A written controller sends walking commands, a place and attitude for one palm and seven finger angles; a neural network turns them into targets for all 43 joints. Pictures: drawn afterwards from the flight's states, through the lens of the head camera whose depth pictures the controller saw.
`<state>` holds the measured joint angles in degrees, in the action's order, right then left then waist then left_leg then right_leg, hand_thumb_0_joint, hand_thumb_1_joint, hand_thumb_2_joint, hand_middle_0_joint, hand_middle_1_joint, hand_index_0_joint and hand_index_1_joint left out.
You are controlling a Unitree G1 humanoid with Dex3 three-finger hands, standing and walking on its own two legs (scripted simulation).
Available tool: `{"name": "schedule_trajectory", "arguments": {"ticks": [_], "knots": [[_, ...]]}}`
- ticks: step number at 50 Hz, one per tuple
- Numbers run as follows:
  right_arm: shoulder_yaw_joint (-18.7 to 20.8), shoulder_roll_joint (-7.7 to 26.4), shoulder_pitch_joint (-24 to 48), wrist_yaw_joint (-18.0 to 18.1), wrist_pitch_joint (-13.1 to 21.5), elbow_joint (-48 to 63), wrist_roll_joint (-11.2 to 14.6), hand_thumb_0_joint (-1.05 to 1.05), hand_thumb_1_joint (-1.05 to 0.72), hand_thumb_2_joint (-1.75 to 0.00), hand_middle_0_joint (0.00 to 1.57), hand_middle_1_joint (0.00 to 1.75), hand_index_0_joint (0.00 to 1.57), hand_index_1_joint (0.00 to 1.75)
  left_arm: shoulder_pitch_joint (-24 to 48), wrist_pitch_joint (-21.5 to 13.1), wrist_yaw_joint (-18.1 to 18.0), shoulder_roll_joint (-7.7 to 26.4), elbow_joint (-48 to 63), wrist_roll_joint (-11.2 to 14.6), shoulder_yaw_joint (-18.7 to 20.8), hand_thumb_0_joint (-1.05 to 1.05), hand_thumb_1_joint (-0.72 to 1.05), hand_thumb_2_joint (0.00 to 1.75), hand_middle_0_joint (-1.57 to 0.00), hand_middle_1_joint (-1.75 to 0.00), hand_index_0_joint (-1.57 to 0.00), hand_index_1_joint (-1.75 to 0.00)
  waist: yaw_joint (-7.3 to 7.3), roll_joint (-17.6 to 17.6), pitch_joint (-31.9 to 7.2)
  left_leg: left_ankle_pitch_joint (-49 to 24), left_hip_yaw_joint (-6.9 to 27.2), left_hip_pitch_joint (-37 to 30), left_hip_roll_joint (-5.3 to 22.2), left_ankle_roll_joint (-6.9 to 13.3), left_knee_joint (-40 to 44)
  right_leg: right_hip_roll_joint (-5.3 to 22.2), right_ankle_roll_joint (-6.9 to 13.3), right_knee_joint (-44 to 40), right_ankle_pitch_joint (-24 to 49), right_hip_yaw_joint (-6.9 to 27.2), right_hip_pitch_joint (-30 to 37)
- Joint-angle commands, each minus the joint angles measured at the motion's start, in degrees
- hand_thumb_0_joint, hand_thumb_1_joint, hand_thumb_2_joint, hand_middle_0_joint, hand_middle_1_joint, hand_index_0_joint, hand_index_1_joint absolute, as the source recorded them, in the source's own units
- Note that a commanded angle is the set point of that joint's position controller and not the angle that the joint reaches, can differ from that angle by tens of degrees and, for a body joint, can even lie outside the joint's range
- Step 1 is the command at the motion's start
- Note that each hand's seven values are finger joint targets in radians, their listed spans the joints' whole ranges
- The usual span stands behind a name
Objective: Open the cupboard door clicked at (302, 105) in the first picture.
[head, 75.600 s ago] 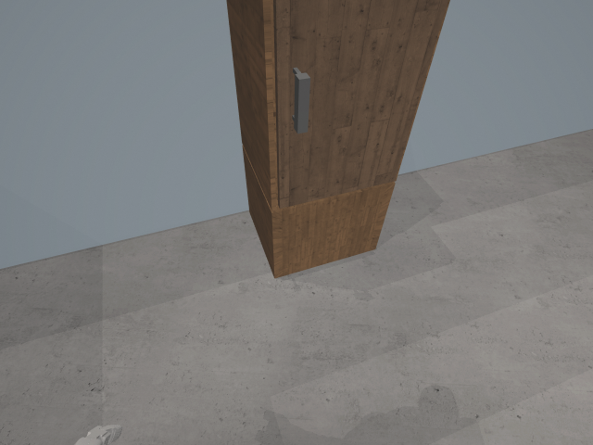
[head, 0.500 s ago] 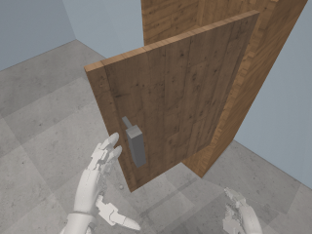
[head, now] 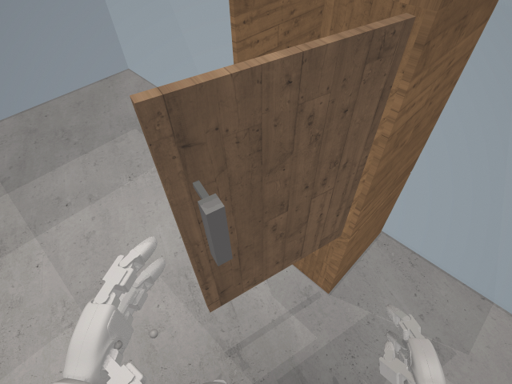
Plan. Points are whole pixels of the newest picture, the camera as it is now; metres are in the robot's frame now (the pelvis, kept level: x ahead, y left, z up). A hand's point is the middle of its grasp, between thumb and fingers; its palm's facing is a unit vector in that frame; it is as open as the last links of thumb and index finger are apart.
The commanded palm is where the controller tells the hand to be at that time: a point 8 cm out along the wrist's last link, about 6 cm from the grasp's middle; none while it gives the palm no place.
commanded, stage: draw the hand back to the body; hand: left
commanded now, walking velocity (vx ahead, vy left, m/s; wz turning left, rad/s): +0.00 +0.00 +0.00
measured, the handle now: (210, 222) +0.34 +0.10 +0.09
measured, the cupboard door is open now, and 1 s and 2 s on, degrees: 76 76 76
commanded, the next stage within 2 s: step back with the hand held close in 1.56 s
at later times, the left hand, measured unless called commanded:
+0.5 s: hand (84, 308) +0.18 +0.20 +0.14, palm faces -0.01 -1.00 -0.08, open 16.1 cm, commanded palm +0.15 +0.26 +0.15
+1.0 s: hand (17, 254) +0.22 +0.27 +0.19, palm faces +0.35 -0.86 -0.38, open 11.3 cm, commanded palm +0.17 +0.32 +0.21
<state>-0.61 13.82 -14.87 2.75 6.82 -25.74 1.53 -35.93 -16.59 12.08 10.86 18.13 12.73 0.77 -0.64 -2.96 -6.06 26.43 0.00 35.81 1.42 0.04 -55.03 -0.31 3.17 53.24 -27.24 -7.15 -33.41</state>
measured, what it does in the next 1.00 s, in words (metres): rises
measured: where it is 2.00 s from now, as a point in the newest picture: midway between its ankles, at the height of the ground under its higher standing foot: outside the picture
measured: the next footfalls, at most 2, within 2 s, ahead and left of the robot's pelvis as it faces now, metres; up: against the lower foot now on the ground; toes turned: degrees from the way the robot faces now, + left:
none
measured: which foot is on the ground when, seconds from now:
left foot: down 0.00-1.00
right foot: down 0.00-1.00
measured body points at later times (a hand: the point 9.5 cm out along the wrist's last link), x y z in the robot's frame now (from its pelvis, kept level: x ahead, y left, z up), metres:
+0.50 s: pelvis +0.00 +0.03 +0.02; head -0.01 +0.02 +0.47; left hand +0.18 +0.26 +0.15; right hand +0.19 -0.19 -0.03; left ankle +0.01 +0.12 -0.69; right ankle +0.00 -0.08 -0.69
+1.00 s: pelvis +0.02 +0.04 +0.05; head +0.01 +0.03 +0.50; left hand +0.19 +0.31 +0.21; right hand +0.21 -0.17 -0.03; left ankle +0.01 +0.12 -0.69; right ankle +0.00 -0.08 -0.69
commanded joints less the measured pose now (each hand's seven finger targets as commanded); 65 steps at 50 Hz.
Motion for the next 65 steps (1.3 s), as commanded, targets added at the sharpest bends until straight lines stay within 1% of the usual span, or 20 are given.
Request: {"name": "schedule_trajectory", "arguments": {"ticks": [1, 3, 5, 9, 15, 20, 24, 25, 26, 27, 32, 35, 37, 40, 46, 49, 55, 59, 62, 65], "knots": [[2.1, 5.0, 5.1, 0.7, 4.0, 10.3, 0.4, 0.0, -0.9, -0.9, 0.2, 0.3, 0.2, 0.3, 3.9, -4.4, -1.1, 7.6, 14.5, 1.4, 6.8, 0.0, -0.5, 0.3, -0.15, -0.3, -0.15, -0.3, -0.24, 3.2, -5.7, -8.2, 1.1, -1.4, -2.5, 1.3, 5.9, 1.7, -2.6, -13.5, 6.7, 10.6, 5.7], [1.8, 4.7, 5.1, 0.9, 4.4, 9.9, 0.7, 0.0, -0.9, -0.9, 0.2, 0.3, 0.2, 0.3, 5.2, -4.2, -1.6, 8.7, 16.1, 1.8, 8.0, 0.0, -0.5, 0.3, -0.15, -0.3, -0.15, -0.3, -0.49, 0.5, -6.6, -8.4, 1.2, -3.0, -2.4, 1.3, 6.8, 1.4, -2.1, -13.8, 5.9, 10.1, 6.4], [1.7, 4.9, 5.2, 1.3, 4.7, 9.1, 0.9, 0.0, -0.9, -0.9, 0.2, 0.3, 0.2, 0.3, 5.9, -3.5, -1.6, 9.6, 15.3, 2.2, 9.4, 0.0, -0.5, 0.3, -0.15, -0.3, -0.15, -0.3, -0.41, 1.8, -6.1, -8.9, 1.6, -3.7, -2.2, 1.4, 7.5, 1.1, -2.2, -14.5, 6.4, 9.7, 6.9], [1.0, 5.4, 6.0, 1.6, 5.9, 8.5, 1.6, 0.0, -0.9, -0.9, 0.2, 0.3, 0.2, 0.3, 6.9, -0.2, 0.1, 7.0, 12.3, 3.5, 6.9, 0.0, -0.5, 0.3, -0.15, -0.3, -0.15, -0.3, 0.34, 0.8, -1.4, -6.7, 2.1, -5.2, -1.8, 1.4, 10.4, 0.7, -2.3, -16.6, 3.6, 8.2, 5.5], [0.8, 5.6, 7.0, 1.9, 7.3, 7.8, 1.5, 0.0, -0.9, -0.9, 0.2, 0.3, 0.2, 0.3, 6.4, 5.2, 0.7, 10.3, 13.4, 3.6, 10.6, 0.0, -0.5, 0.3, -0.15, -0.3, -0.15, -0.3, -1.33, 2.3, -2.1, -9.3, 2.7, -8.5, -1.6, 1.6, 14.0, 0.4, -2.1, -17.2, 7.4, 6.3, 9.4], [0.4, 5.4, 7.0, 1.8, 8.2, 7.0, 1.3, 0.0, -0.9, -0.9, 0.2, 0.3, 0.2, 0.3, 7.2, 5.8, -0.1, 11.6, 17.3, 4.5, 13.9, 0.0, -0.47, 0.32, -0.15, -0.3, -0.15, -0.3, -2.08, 1.0, -2.4, -12.5, 3.0, -11.6, -1.5, 1.3, 16.4, -0.6, -1.7, -16.9, 12.5, 3.9, 11.6], [0.2, 5.8, 6.7, 1.6, 9.2, 6.0, 1.6, 0.0, -0.9, -0.9, 0.2, 0.3, 0.2, 0.3, 7.9, 6.3, 1.2, 10.6, 18.2, 5.1, 13.4, 0.0, -0.32, 0.37, -0.16, -0.3, -0.16, -0.3, -1.44, -0.7, -1.7, -13.9, 3.4, -14.2, -1.3, 1.0, 18.1, -1.0, -1.8, -17.6, 14.4, 2.7, 11.7], [0.5, 5.2, 7.1, 2.9, 8.1, 6.2, 0.8, 0.0, -0.9, -0.9, 0.2, 0.3, 0.2, 0.3, 7.5, 7.7, -7.7, 18.4, 21.8, -4.2, 14.9, 0.0, -0.29, 0.39, -0.16, -0.3, -0.16, -0.3, -3.82, -0.7, -1.4, -11.8, 2.6, -14.8, -0.6, 1.1, 20.6, 0.1, -1.0, -21.5, 12.1, 6.5, 14.5], [-0.2, 4.2, 7.2, 3.3, 7.5, 6.4, 0.1, 0.0, -0.9, -0.9, 0.2, 0.3, 0.2, 0.3, 5.1, 9.0, -11.5, 12.1, 21.6, -5.3, 11.1, 0.0, -0.26, 0.4, -0.16, -0.3, -0.16, -0.3, -2.3, -0.6, 2.8, -10.9, 2.4, -15.0, -0.9, 1.0, 21.7, 0.6, -1.2, -23.3, 10.9, 6.1, 13.9], [-0.2, 4.5, 6.4, 3.2, 7.1, 6.1, 0.1, 0.0, -0.9, -0.9, 0.2, 0.3, 0.2, 0.3, 4.7, 10.0, -13.2, 9.9, 20.5, -6.1, 9.2, 0.0, -0.22, 0.42, -0.16, -0.3, -0.16, -0.3, -1.68, -0.9, 3.7, -10.8, 2.8, -15.6, -0.7, 0.8, 22.3, 0.7, -1.3, -23.4, 10.8, 5.7, 13.4], [-0.4, 5.2, 7.7, 3.0, 5.4, 4.3, -0.7, 0.0, -0.9, -0.9, 0.2, 0.3, 0.2, 0.3, 7.3, 10.8, -18.3, 12.3, 21.8, -9.5, 10.4, 0.0, -0.05, 0.5, -0.17, -0.3, -0.17, -0.3, -1.8, -1.9, 3.2, -12.7, 3.7, -19.8, 0.2, 0.8, 27.2, 0.6, -1.3, -25.3, 12.3, 4.8, 18.5], [-0.5, 5.2, 8.5, 3.3, 5.2, 3.1, -1.1, 0.0, -0.9, -0.9, 0.2, 0.3, 0.2, 0.3, 8.2, 10.6, -19.9, 15.2, 21.7, -10.3, 13.7, 0.0, 0.06, 0.54, -0.17, -0.3, -0.17, -0.3, -2.57, -1.8, 2.3, -16.3, 3.6, -22.4, 0.3, 0.7, 29.4, 0.7, -1.1, -26.6, 15.0, 4.7, 22.0], [-0.6, 4.9, 8.7, 3.0, 5.2, 2.7, -1.2, 0.0, -0.9, -0.9, 0.2, 0.3, 0.2, 0.3, 8.3, 10.5, -20.2, 14.5, 22.7, -10.5, 13.4, 0.0, 0.13, 0.57, -0.17, -0.3, -0.17, -0.3, -2.55, -3.6, 1.4, -19.4, 4.1, -24.5, 0.8, 0.1, 30.8, 0.8, -1.2, -26.8, 16.3, 4.7, 23.5], [-0.4, 5.2, 9.1, 2.5, 4.9, 1.6, -1.4, 0.0, -0.9, -0.9, 0.2, 0.3, 0.2, 0.3, 8.2, 10.6, -20.5, 15.1, 21.4, -10.5, 15.0, 0.0, 0.23, 0.62, -0.18, -0.3, -0.18, -0.3, -2.82, -1.4, 2.0, -24.0, 4.1, -26.1, 1.2, -0.4, 32.1, 0.6, -1.2, -28.3, 18.5, 4.4, 25.5], [0.3, 5.5, 9.7, 1.7, 3.5, 0.5, -1.5, 0.0, -0.9, -0.9, 0.2, 0.3, 0.2, 0.3, 8.2, 10.6, -20.2, 14.9, 19.3, -10.3, 17.2, 0.0, 0.44, 0.7, -0.18, -0.3, -0.18, -0.3, -2.95, -1.4, 3.4, -29.6, 3.0, -28.5, 1.5, -0.9, 33.5, 0.5, -1.5, -30.3, 21.9, 4.7, 27.7], [0.5, 5.5, 10.0, 1.6, 2.7, 0.3, -1.6, 0.0, -0.9, -0.9, 0.2, 0.3, 0.2, 0.3, 9.6, 10.4, -20.2, 16.6, 18.7, -10.0, 20.0, 0.0, 0.55, 0.75, -0.19, -0.3, -0.19, -0.3, -3.25, 0.4, 3.0, -29.4, 2.6, -28.8, 1.3, -0.6, 34.0, 0.4, -1.5, -31.1, 22.9, 4.8, 29.1], [0.8, 5.5, 10.6, 1.5, 2.3, -0.7, -1.5, 0.0, -0.9, -0.9, 0.2, 0.3, 0.2, 0.3, 12.9, 9.7, -20.5, 19.6, 20.1, -9.8, 23.9, 0.0, 0.76, 0.84, -0.19, -0.3, -0.19, -0.3, -3.44, -3.9, 1.7, -31.6, 1.7, -30.9, 0.9, -0.4, 33.9, 0.5, -1.3, -32.2, 25.5, 5.5, 30.5], [1.2, 5.5, 10.8, 1.4, 2.2, -1.2, -1.3, 0.0, -0.9, -0.9, 0.2, 0.3, 0.2, 0.3, 14.6, 9.5, -20.6, 20.1, 18.6, -9.3, 25.5, 0.0, 0.9, 0.9, -0.2, -0.3, -0.2, -0.3, -3.27, -1.9, 2.5, -30.4, 1.3, -31.3, 0.8, 0.1, 34.2, 0.4, -1.6, -33.0, 25.6, 5.4, 29.9], [1.4, 5.6, 11.0, 1.3, 1.5, -1.4, -1.2, 0.0, -0.9, -0.9, 0.2, 0.3, 0.2, 0.3, 12.0, 9.9, -20.0, 17.1, 14.2, -8.9, 23.2, 0.0, 0.9, 0.9, -0.2, -0.3, -0.2, -0.3, -3.05, 1.0, 5.7, -27.9, 0.6, -30.2, 0.5, 0.7, 34.6, 0.5, -1.8, -33.9, 25.1, 5.4, 29.1], [1.8, 6.0, 11.3, 1.2, 1.2, -1.5, -1.1, 0.0, -0.9, -0.9, 0.2, 0.3, 0.2, 0.3, 12.6, 9.6, -19.7, 17.8, 14.0, -9.0, 23.2, 0.0, 0.9, 0.9, -0.2, -0.3, -0.2, -0.3, -3.16, 0.8, 5.6, -26.4, 0.2, -30.6, 0.3, 1.1, 34.6, 0.6, -1.8, -34.5, 24.6, 5.8, 29.2]]}}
